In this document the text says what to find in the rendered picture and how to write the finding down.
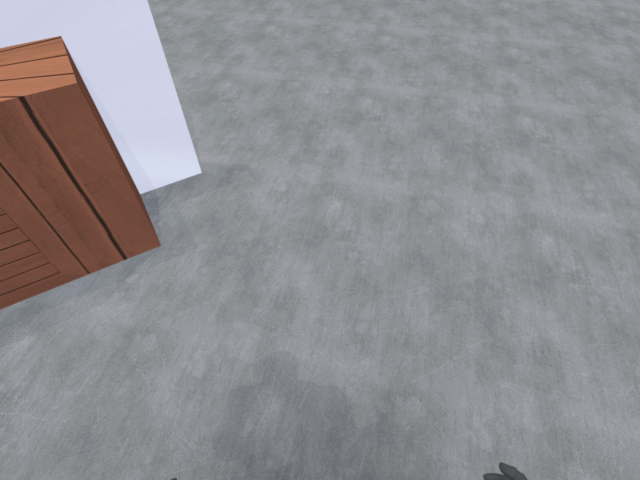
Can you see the pedestal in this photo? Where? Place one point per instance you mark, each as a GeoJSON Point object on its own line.
{"type": "Point", "coordinates": [68, 204]}

